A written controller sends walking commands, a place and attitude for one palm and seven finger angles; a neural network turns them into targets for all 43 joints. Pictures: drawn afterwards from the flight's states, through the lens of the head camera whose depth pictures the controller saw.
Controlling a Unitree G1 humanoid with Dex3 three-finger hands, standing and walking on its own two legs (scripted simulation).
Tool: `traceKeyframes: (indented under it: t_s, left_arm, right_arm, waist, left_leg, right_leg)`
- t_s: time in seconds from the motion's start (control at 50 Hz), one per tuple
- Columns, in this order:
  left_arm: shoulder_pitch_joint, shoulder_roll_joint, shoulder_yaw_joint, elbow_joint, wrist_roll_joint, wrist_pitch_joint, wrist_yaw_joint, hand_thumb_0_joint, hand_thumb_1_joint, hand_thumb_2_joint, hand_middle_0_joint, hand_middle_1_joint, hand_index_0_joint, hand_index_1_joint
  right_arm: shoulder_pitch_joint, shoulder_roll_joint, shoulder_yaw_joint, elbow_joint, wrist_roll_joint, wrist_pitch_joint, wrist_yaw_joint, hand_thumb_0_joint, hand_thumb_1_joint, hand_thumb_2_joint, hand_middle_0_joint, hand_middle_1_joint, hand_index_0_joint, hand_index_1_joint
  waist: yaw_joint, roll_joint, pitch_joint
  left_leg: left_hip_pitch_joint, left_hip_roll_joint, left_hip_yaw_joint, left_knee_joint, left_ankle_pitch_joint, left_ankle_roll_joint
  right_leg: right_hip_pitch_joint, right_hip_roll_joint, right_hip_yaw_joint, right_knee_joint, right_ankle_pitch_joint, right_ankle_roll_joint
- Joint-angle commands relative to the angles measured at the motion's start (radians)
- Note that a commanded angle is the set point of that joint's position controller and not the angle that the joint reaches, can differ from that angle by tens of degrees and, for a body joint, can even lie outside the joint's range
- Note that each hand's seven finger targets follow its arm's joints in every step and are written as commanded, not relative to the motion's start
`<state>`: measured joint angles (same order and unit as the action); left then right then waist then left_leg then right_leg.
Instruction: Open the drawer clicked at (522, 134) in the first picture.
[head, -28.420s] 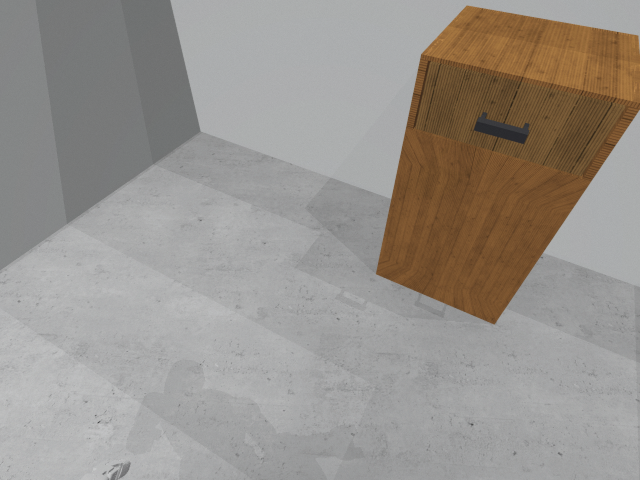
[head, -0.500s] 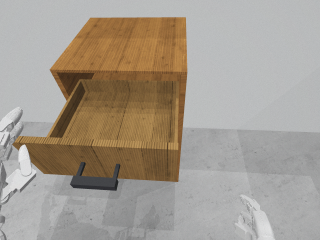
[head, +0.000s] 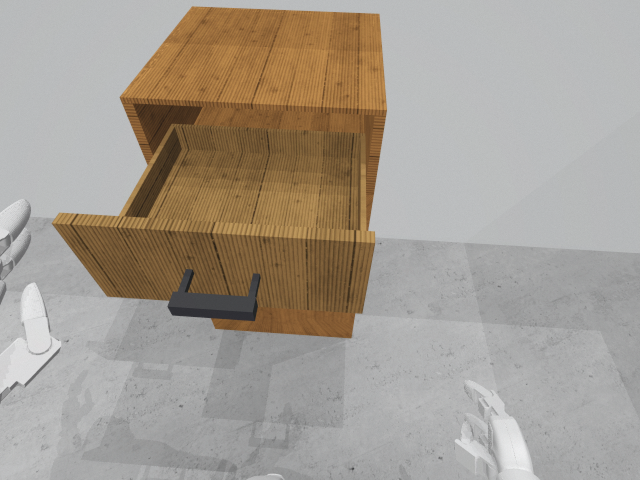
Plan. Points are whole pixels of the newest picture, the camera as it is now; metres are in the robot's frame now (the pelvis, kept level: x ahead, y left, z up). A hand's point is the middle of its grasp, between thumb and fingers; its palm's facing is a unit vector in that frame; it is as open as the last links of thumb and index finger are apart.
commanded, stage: step back with the hand held close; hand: left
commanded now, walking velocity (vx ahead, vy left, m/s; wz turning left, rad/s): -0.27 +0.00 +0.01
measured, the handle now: (217, 292) +0.35 +0.18 +0.01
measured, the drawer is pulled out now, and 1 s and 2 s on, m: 0.29 0.29 0.29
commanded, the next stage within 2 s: stop stepping back and stand still in 0.40 s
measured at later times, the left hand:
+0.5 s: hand (69, 459) +0.11 +0.18 +0.19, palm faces +0.23 -0.84 -0.49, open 7.4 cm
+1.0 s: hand out of the picture -0.02 +0.19 +0.20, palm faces +0.40 -0.80 -0.44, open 7.4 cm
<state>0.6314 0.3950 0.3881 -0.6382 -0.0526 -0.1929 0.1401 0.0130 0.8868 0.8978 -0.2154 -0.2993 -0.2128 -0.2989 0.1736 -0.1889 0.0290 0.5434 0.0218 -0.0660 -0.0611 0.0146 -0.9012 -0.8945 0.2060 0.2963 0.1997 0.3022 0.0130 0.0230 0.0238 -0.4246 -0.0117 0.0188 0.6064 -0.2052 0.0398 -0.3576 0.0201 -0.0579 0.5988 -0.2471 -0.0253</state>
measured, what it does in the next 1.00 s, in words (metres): walks backwards: right foot, then left foot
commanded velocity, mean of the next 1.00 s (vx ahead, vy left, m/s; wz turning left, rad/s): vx -0.07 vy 0.03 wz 0.00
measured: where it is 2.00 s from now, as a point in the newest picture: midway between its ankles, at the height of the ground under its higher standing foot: outside the picture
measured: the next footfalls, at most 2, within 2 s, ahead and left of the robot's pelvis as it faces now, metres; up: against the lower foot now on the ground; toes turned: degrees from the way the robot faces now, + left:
right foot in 0.40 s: -0.10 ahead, -0.13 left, +0.00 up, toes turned +2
left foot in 0.76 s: -0.16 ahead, +0.10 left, +0.00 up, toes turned +2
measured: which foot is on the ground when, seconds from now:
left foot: down 0.00-0.50, up 0.52-0.74, down 0.76-1.00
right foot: down 0.00-0.18, up 0.20-0.38, down 0.40-1.00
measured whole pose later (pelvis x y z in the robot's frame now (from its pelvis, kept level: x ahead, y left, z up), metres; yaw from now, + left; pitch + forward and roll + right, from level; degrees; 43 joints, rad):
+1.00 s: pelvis -0.19 -0.04 +0.01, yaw +2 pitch -1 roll +0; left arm 0.65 0.40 0.35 -0.64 -0.03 -0.21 0.17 0.01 0.89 0.90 -0.22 -0.30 -0.21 -0.30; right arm 0.24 -0.19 0.02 0.59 0.01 -0.11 -0.05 0.02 -0.90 -0.89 0.20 0.30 0.20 0.30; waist -0.01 -0.02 -0.01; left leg -0.21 0.03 -0.01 0.53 -0.31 0.00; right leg -0.31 0.02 -0.06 0.53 -0.27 -0.03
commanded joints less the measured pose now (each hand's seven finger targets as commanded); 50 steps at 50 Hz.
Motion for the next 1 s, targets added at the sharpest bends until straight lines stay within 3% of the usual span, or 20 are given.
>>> traceKeyframes:
  t_s: [0.0,0.04,0.08,0.14,0.18,0.22,0.28,0.32,0.4,0.44,0.48,0.5,0.52,0.56,0.62,0.68,0.74,0.76,0.88,0.98]
  left_arm:
    - [-0.066,0.15,0.078,-0.198,-0.001,-0.063,0.033,0.0,0.9,0.9,-0.2,-0.3,-0.2,-0.3]
    - [-0.082,0.156,0.079,-0.204,-0.003,-0.057,0.042,0.0,0.9,0.9,-0.2,-0.3,-0.2,-0.3]
    - [-0.084,0.164,0.092,-0.205,-0.003,-0.053,0.048,0.0,0.9,0.9,-0.2,-0.3,-0.2,-0.3]
    - [-0.067,0.171,0.113,-0.231,0.011,-0.074,0.053,0.0,0.9,0.9,-0.2,-0.3,-0.2,-0.3]
    - [-0.04,0.185,0.136,-0.217,0.01,-0.09,0.045,0.0,0.9,0.9,-0.2,-0.3,-0.2,-0.3]
    - [-0.032,0.187,0.156,-0.25,0.013,-0.1,0.041,0.0,0.9,0.9,-0.2,-0.3,-0.2,-0.3]
    - [-0.015,0.159,0.12,-0.286,-0.003,-0.103,0.025,0.0,0.9,0.9,-0.2,-0.3,-0.2,-0.3]
    - [0.0,0.155,0.117,-0.267,-0.01,-0.104,0.009,0.0,0.9,0.9,-0.2,-0.3,-0.2,-0.3]
    - [-0.027,0.166,0.127,-0.24,-0.022,-0.118,-0.013,0.0,0.9,0.9,-0.2,-0.3,-0.2,-0.3]
    - [-0.006,0.174,0.145,-0.233,-0.036,-0.118,-0.022,0.0,0.9,0.9,-0.2,-0.3,-0.2,-0.3]
    - [0.064,0.201,0.168,-0.214,-0.049,-0.109,-0.027,0.0,0.9,0.9,-0.2,-0.3,-0.2,-0.3]
    - [0.092,0.215,0.183,-0.192,-0.046,-0.099,-0.015,0.0,0.9,0.9,-0.2,-0.3,-0.2,-0.3]
    - [0.107,0.2,0.178,-0.163,-0.044,-0.079,-0.001,0.0,0.9,0.9,-0.2,-0.3,-0.2,-0.3]
    - [0.1,0.177,0.169,-0.153,-0.03,-0.051,0.008,0.0,0.9,0.9,-0.2,-0.3,-0.2,-0.3]
    - [0.048,0.157,0.129,-0.116,-0.002,-0.046,0.038,0.0,0.9,0.9,-0.2,-0.3,-0.2,-0.3]
    - [-0.002,0.137,0.075,-0.128,0.02,-0.052,0.056,0.0,0.9,0.9,-0.2,-0.3,-0.2,-0.3]
    - [-0.041,0.152,0.062,-0.225,0.021,-0.074,0.056,0.0,0.9,0.9,-0.2,-0.3,-0.2,-0.3]
    - [-0.038,0.168,0.07,-0.238,0.016,-0.07,0.051,0.0,0.9,0.9,-0.2,-0.3,-0.2,-0.3]
    - [-0.028,0.157,0.072,-0.244,0.022,-0.074,0.055,0.0,0.9,0.9,-0.2,-0.3,-0.2,-0.3]
    - [-0.068,0.137,0.071,-0.106,0.019,-0.06,0.056,0.0,0.9,0.9,-0.2,-0.3,-0.2,-0.3]
  right_arm:
    - [-0.053,-0.147,-0.076,-0.126,-0.001,-0.055,-0.009,0.0,-0.9,-0.9,0.2,0.3,0.2,0.3]
    - [-0.061,-0.129,-0.068,-0.105,-0.012,-0.049,-0.005,0.0,-0.9,-0.9,0.2,0.3,0.2,0.3]
    - [-0.069,-0.121,-0.058,-0.103,-0.017,-0.047,-0.009,0.0,-0.9,-0.9,0.2,0.3,0.2,0.3]
    - [-0.099,-0.148,-0.058,-0.126,-0.019,-0.049,-0.018,0.0,-0.9,-0.9,0.2,0.3,0.2,0.3]
    - [-0.09,-0.125,-0.063,-0.121,-0.023,-0.058,-0.009,0.0,-0.9,-0.9,0.2,0.3,0.2,0.3]
    - [-0.079,-0.131,-0.074,-0.124,-0.033,-0.074,0.0,0.0,-0.9,-0.9,0.2,0.3,0.2,0.3]
    - [-0.058,-0.137,-0.079,-0.095,-0.028,-0.1,0.015,0.0,-0.9,-0.9,0.2,0.3,0.2,0.3]
    - [-0.061,-0.148,-0.079,-0.081,-0.027,-0.112,0.023,0.0,-0.9,-0.9,0.2,0.3,0.2,0.3]
    - [-0.08,-0.156,-0.071,-0.065,-0.028,-0.12,0.033,0.0,-0.9,-0.9,0.2,0.3,0.2,0.3]
    - [-0.092,-0.153,-0.075,-0.079,-0.014,-0.111,0.036,0.0,-0.9,-0.9,0.2,0.3,0.2,0.3]
    - [-0.098,-0.133,-0.089,-0.104,0.017,-0.093,0.033,0.0,-0.9,-0.9,0.2,0.3,0.2,0.3]
    - [-0.108,-0.124,-0.098,-0.118,0.032,-0.071,0.027,0.0,-0.9,-0.9,0.2,0.3,0.2,0.3]
    - [-0.126,-0.121,-0.1,-0.105,0.031,-0.047,0.022,0.0,-0.9,-0.9,0.2,0.3,0.2,0.3]
    - [-0.131,-0.1,-0.081,-0.102,0.01,-0.015,0.01,0.0,-0.9,-0.9,0.2,0.3,0.2,0.3]
    - [-0.141,-0.092,-0.058,-0.113,0.003,-0.022,-0.015,0.0,-0.9,-0.9,0.2,0.3,0.2,0.3]
    - [-0.078,-0.118,-0.055,-0.083,-0.01,-0.062,-0.024,0.0,-0.9,-0.9,0.2,0.3,0.2,0.3]
    - [-0.052,-0.163,-0.074,-0.103,-0.012,-0.097,-0.011,0.0,-0.9,-0.9,0.2,0.3,0.2,0.3]
    - [-0.046,-0.172,-0.086,-0.115,0.0,-0.095,-0.007,0.0,-0.9,-0.9,0.2,0.3,0.2,0.3]
    - [-0.043,-0.15,-0.072,-0.105,-0.012,-0.097,0.005,0.0,-0.9,-0.9,0.2,0.3,0.2,0.3]
    - [-0.041,-0.145,-0.067,-0.088,-0.011,-0.088,-0.005,0.0,-0.9,-0.9,0.2,0.3,0.2,0.3]
  waist:
    - [-0.041,-0.134,-0.057]
    - [-0.04,-0.189,-0.084]
    - [-0.045,-0.145,-0.082]
    - [-0.025,0.196,-0.039]
    - [-0.02,0.247,-0.135]
    - [-0.016,0.23,-0.129]
    - [-0.008,0.131,-0.2]
    - [-0.004,0.154,-0.227]
    - [0.0,0.211,-0.221]
    - [0.007,0.13,-0.273]
    - [-0.011,-0.131,-0.261]
    - [-0.018,-0.234,-0.208]
    - [-0.016,-0.217,-0.145]
    - [-0.044,-0.106,-0.126]
    - [-0.043,-0.188,-0.073]
    - [-0.042,-0.08,-0.034]
    - [-0.022,0.116,-0.093]
    - [-0.02,0.068,-0.135]
    - [-0.032,0.041,-0.032]
    - [-0.045,0.008,0.023]
  left_leg:
    - [0.107,0.03,-0.071,0.133,-0.26,-0.026]
    - [0.18,0.006,-0.043,0.253,-0.196,-0.034]
    - [0.182,0.033,-0.067,0.085,-0.175,-0.026]
    - [-0.064,0.228,-0.285,-0.296,-0.085,0.048]
    - [-0.123,0.307,-0.287,-0.326,-0.035,0.07]
    - [-0.165,0.317,-0.293,-0.325,-0.037,0.095]
    - [0.138,0.292,-0.235,-0.174,0.447,0.083]
    - [0.223,0.283,-0.219,-0.163,0.535,0.074]
    - [0.228,0.276,-0.194,-0.177,0.455,0.063]
    - [0.22,0.231,-0.14,-0.103,0.367,0.028]
    - [0.172,0.065,-0.01,0.087,-0.048,-0.045]
    - [0.08,-0.019,-0.003,0.328,-0.186,-0.067]
    - [0.001,-0.024,-0.072,0.536,-0.244,-0.064]
    - [-0.045,0.016,-0.109,0.529,-0.229,-0.067]
    - [0.04,0.042,-0.058,0.176,-0.243,-0.04]
    - [0.173,0.027,-0.008,-0.226,-0.144,-0.005]
    - [0.208,0.175,-0.156,-0.278,0.111,0.048]
    - [0.244,0.189,-0.148,-0.225,0.206,0.041]
    - [0.04,0.087,-0.096,-0.265,-0.321,0.028]
    - [-0.001,0.094,-0.12,-0.236,-0.351,0.038]
  right_leg:
    - [-0.189,-0.257,0.313,-0.351,-0.355,-0.083]
    - [-0.225,-0.324,0.293,-0.37,-0.269,-0.112]
    - [-0.175,-0.28,0.223,-0.292,-0.161,-0.086]
    - [0.036,-0.056,0.084,0.016,-0.073,0.018]
    - [0.131,-0.037,0.071,0.203,-0.202,0.021]
    - [0.136,-0.014,0.081,0.289,-0.228,0.023]
    - [0.029,-0.016,0.055,0.118,-0.15,0.036]
    - [0.029,-0.003,0.041,0.047,-0.123,0.042]
    - [0.078,0.008,0.026,-0.066,-0.111,0.04]
    - [0.146,-0.013,0.022,-0.165,0.061,0.034]
    - [0.076,-0.186,0.138,-0.274,0.195,-0.028]
    - [-0.009,-0.34,0.336,-0.349,0.089,-0.1]
    - [-0.065,-0.391,0.355,-0.369,0.056,-0.148]
    - [-0.049,-0.356,0.298,-0.311,0.058,-0.156]
    - [0.003,-0.273,0.216,-0.287,0.018,-0.089]
    - [0.059,-0.221,0.204,-0.26,-0.052,-0.038]
    - [0.169,-0.094,0.108,-0.102,0.121,0.035]
    - [0.182,-0.078,0.087,-0.084,0.165,0.042]
    - [0.162,-0.074,0.121,-0.199,-0.258,0.011]
    - [0.113,-0.044,0.137,-0.173,-0.262,-0.01]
